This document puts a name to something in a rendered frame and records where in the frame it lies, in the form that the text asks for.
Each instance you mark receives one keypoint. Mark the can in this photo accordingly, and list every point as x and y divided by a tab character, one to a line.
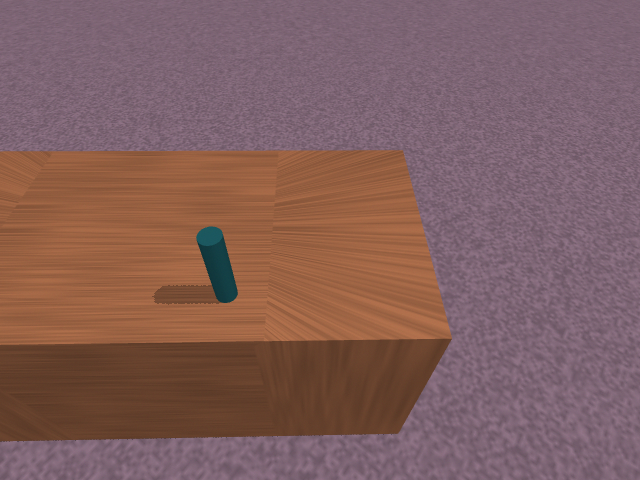
214	252

